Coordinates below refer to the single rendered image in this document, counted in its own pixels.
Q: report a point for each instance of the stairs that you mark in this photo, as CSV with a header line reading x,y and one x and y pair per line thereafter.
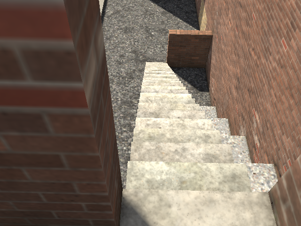
x,y
174,146

